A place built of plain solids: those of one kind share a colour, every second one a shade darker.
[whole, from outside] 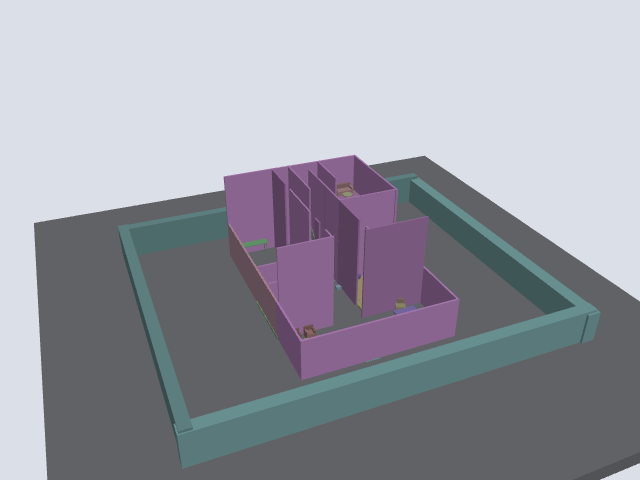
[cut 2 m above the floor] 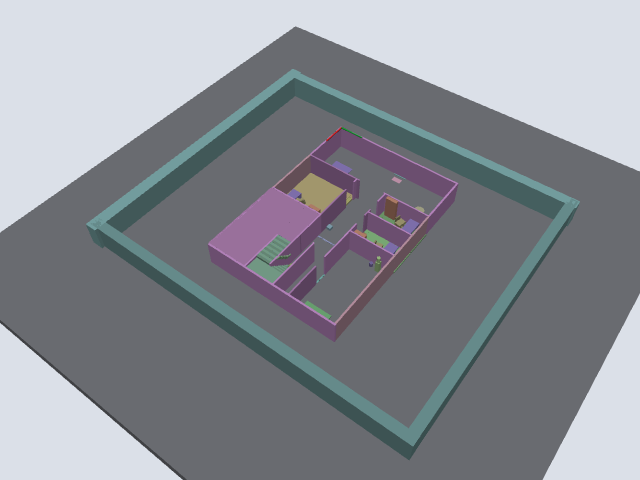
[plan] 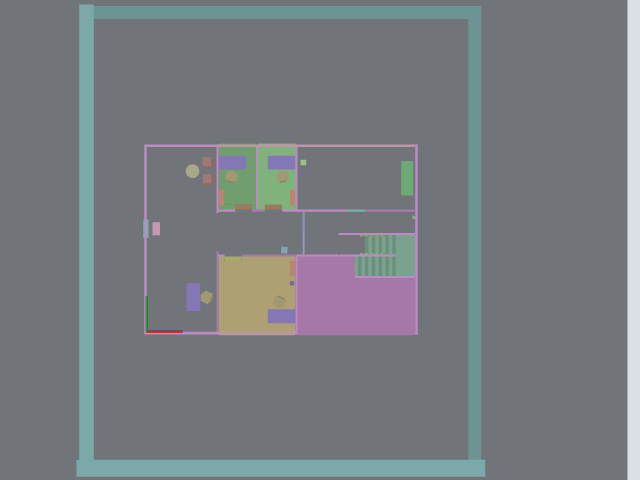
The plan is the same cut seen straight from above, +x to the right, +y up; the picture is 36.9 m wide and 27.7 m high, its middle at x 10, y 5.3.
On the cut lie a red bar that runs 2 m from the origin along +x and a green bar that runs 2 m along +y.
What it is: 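An office floor, with a steep back stair to a room one storey up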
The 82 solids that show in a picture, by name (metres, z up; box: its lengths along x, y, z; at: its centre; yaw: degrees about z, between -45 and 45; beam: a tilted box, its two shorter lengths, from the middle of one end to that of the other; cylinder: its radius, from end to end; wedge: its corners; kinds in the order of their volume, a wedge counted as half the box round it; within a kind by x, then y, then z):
{
 "ring_hedge_1": {"box": [0.84, 27.11, 2.47], "at": [-3.48, 5.33, 1.18]},
 "ring_hedge_2": {"box": [23.59, 0.99, 2.29], "at": [7.75, -7.87, 1.1]},
 "ring_hedge_3": {"box": [23.11, 0.75, 2.63], "at": [7.75, 18.43, 1.26]},
 "ring_hedge_4": {"box": [0.76, 26.94, 2.56], "at": [18.93, 5.33, 1.23]},
 "split_lounge_level_1": {"box": [3.3, 1.25, 4.05], "at": [10.35, 3.72, 1.98]},
 "split_lounge_level_2": {"box": [6.79, 3.3, 4.05], "at": [12.1, 1.45, 1.98]},
 "wall_1": {"box": [0.15, 10.97, 3.03], "at": [-0.07, 5.33, 1.47]},
 "wall_2": {"box": [4.39, 0.15, 3.03], "at": [2.04, -0.07, 1.47]},
 "wall_3": {"box": [4.39, 0.15, 3.03], "at": [2.04, 10.74, 1.47]},
 "wall_4": {"box": [0.12, 4.67, 7.03], "at": [4.09, 2.33, 3.47]},
 "wall_5": {"box": [0.12, 3.82, 7.03], "at": [4.09, 8.76, 3.47]},
 "wall_6": {"box": [0.41, 0.12, 7.03], "at": [4.29, 4.41, 3.47]},
 "wall_7": {"box": [1.01, 0.12, 7.03], "at": [4.6, 7.0, 3.47]},
 "wall_8": {"box": [0.12, 3.67, 3.03], "at": [6.37, 8.83, 1.47]},
 "wall_9": {"box": [0.73, 0.12, 7.03], "at": [6.44, 7.0, 3.47]},
 "wall_10": {"box": [3.16, 0.12, 7.03], "at": [7.06, 4.41, 3.47]},
 "wall_11": {"box": [0.82, 0.12, 7.03], "at": [8.23, 7.0, 3.47]},
 "wall_12": {"box": [0.12, 4.41, 7.03], "at": [8.64, 2.2, 3.47]},
 "wall_13": {"box": [0.12, 3.67, 3.03], "at": [8.64, 8.83, 1.47]},
 "wall_14": {"box": [2.99, 0.12, 7.03], "at": [10.14, 7.0, 3.47]},
 "wall_15": {"box": [5.73, 0.12, 7.03], "at": [11.5, 4.41, 3.47]},
 "wall_16": {"box": [7.15, 0.15, 7.03], "at": [12.06, -0.07, 3.47]},
 "wall_17": {"box": [4.4, 0.12, 7.03], "at": [13.29, 5.65, 3.47]},
 "wall_18": {"box": [3.49, 0.12, 7.03], "at": [13.75, 3.16, 3.47]},
 "wall_19": {"box": [2.87, 0.12, 7.03], "at": [14.05, 7.0, 3.47]},
 "wall_20": {"box": [0.15, 10.97, 7.03], "at": [15.56, 5.33, 3.47]},
 "split_steps_1": {"box": [0.2, 1.13, 2.23], "at": [12.1, 3.78, 2.89]},
 "split_steps_2": {"box": [0.2, 1.13, 2.05], "at": [12.3, 3.78, 2.8]},
 "split_steps_3": {"box": [0.2, 1.13, 1.87], "at": [12.49, 3.78, 2.71]},
 "split_steps_4": {"box": [0.2, 1.13, 1.69], "at": [12.69, 3.78, 2.61]},
 "split_steps_5": {"box": [0.2, 1.13, 0.23], "at": [12.69, 5.03, 0.07]},
 "split_steps_6": {"box": [0.2, 1.13, 1.51], "at": [12.89, 3.78, 2.52]},
 "split_steps_7": {"box": [0.2, 1.13, 0.41], "at": [12.89, 5.03, 0.16]},
 "split_steps_8": {"box": [0.2, 1.13, 1.32], "at": [13.09, 3.78, 2.43]},
 "split_steps_9": {"box": [0.2, 1.13, 0.6], "at": [13.09, 5.03, 0.25]},
 "split_steps_10": {"box": [0.2, 1.13, 1.14], "at": [13.28, 3.78, 2.34]},
 "split_steps_11": {"box": [0.2, 1.13, 0.78], "at": [13.28, 5.03, 0.34]},
 "split_steps_12": {"box": [0.2, 1.13, 0.96], "at": [13.48, 3.78, 2.25]},
 "split_steps_13": {"box": [0.2, 1.13, 0.96], "at": [13.48, 5.03, 0.43]},
 "split_steps_14": {"box": [0.2, 1.13, 0.78], "at": [13.68, 3.78, 2.16]},
 "split_steps_15": {"box": [0.2, 1.13, 1.14], "at": [13.68, 5.03, 0.52]},
 "split_steps_16": {"box": [0.2, 1.13, 0.6], "at": [13.87, 3.78, 2.07]},
 "split_steps_17": {"box": [0.2, 1.13, 1.32], "at": [13.87, 5.03, 0.61]},
 "split_steps_18": {"box": [0.2, 1.13, 0.41], "at": [14.07, 3.78, 1.98]},
 "split_steps_19": {"box": [0.2, 1.13, 1.51], "at": [14.07, 5.03, 0.7]},
 "split_steps_20": {"box": [0.2, 1.13, 0.23], "at": [14.27, 3.78, 1.89]},
 "split_steps_21": {"box": [0.2, 1.13, 1.69], "at": [14.27, 5.03, 0.79]},
 "split_steps_22": {"box": [1.13, 2.37, 1.87], "at": [14.93, 4.41, 0.89]},
 "glazing_1": {"box": [2.27, 0.15, 3.03], "at": [5.23, 10.74, 1.47]},
 "glazing_2": {"box": [4.55, 0.15, 3.03], "at": [6.37, -0.07, 1.47]},
 "glazing_3": {"box": [2.27, 0.15, 3.03], "at": [7.5, 10.74, 1.47]},
 "glazing_4": {"box": [6.85, 0.15, 3.03], "at": [12.06, 10.74, 1.47]},
 "cell_level_1": {"box": [4.43, 4.25, 0.2], "at": [6.37, 1.92, 0.05]},
 "cell_level_2": {"box": [3.1, 0.3, 0.2], "at": [7.03, 4.2, 0.05]},
 "scell_level_1": {"box": [0.95, 0.3, 0.2], "at": [4.63, 7.21, 0.05]},
 "scell_level_2": {"box": [2.15, 3.52, 0.2], "at": [5.23, 9.11, 0.05]},
 "scell_level_3": {"box": [0.38, 0.3, 0.2], "at": [6.62, 7.21, 0.05]},
 "scell_level_4": {"box": [2.15, 3.52, 0.2], "at": [7.5, 9.11, 0.05]},
 "scell_level_5": {"box": [0.76, 0.3, 0.2], "at": [8.2, 7.21, 0.05]},
 "shelf_1": {"box": [0.3, 0.9, 1.95], "at": [4.31, 7.75, 1.07]},
 "shelf_2": {"box": [0.3, 0.9, 1.95], "at": [8.42, 3.65, 1.07]},
 "shelf_3": {"box": [0.3, 0.9, 1.95], "at": [8.42, 7.75, 1.07]},
 "sofa_1": {"box": [0.65, 1.24, 0.37], "at": [14.91, 1.2, 4.25]},
 "sofa_2": {"box": [0.24, 1.56, 0.83], "at": [15.3, 1.2, 4.37]},
 "club_1": {"box": [0.62, 0.64, 0.48], "at": [3.54, 8.77, 0.19]},
 "club_2": {"box": [0.62, 0.64, 0.48], "at": [3.54, 9.77, 0.19]},
 "desk_1": {"box": [0.8, 1.6, 0.07], "at": [2.69, 2.0, 0.69]},
 "desk_2": {"box": [1.6, 0.8, 0.07], "at": [4.95, 9.77, 0.84]},
 "desk_3": {"box": [1.6, 0.8, 0.07], "at": [7.78, 0.9, 0.84]},
 "desk_4": {"box": [1.6, 0.8, 0.07], "at": [7.78, 9.77, 0.84]},
 "task_chair_1": {"box": [0.48, 0.68, 0.26], "at": [3.46, 1.99, 0.58], "yaw": -26.5},
 "task_chair_2": {"box": [0.68, 0.48, 0.26], "at": [4.9, 8.95, 0.73], "yaw": -13.7},
 "task_chair_3": {"box": [0.68, 0.48, 0.26], "at": [7.65, 1.72, 0.73], "yaw": -26.8},
 "task_chair_4": {"box": [0.68, 0.48, 0.26], "at": [7.83, 8.95, 0.73], "yaw": 7.7},
 "scell_steps_1": {"box": [0.97, 0.3, 0.2], "at": [5.59, 7.21, 0.05]},
 "scell_steps_2": {"box": [1.01, 0.3, 0.2], "at": [7.31, 7.21, 0.05]},
 "water_cooler_1": {"box": [0.33, 0.31, 1.03], "at": [9.04, 9.77, 0.47]},
 "bar_table_1": {"box": [0.7, 2.0, 0.06], "at": [15.04, 8.86, 1.05]},
 "coffee_table_1": {"cylinder": 0.4, "from": [2.64, 9.27, 0.33], "to": [2.64, 9.27, 0.4]},
 "coffee_table_2": {"cylinder": 0.4, "from": [14.04, 1.2, 4.33], "to": [14.04, 1.2, 4.4]},
 "cell_steps_1": {"box": [0.98, 0.3, 0.2], "at": [4.99, 4.2, 0.05]},
 "doormat_hold_1": {"box": [0.45, 0.75, 0.06], "at": [0.55, 5.95, -0.02]}
}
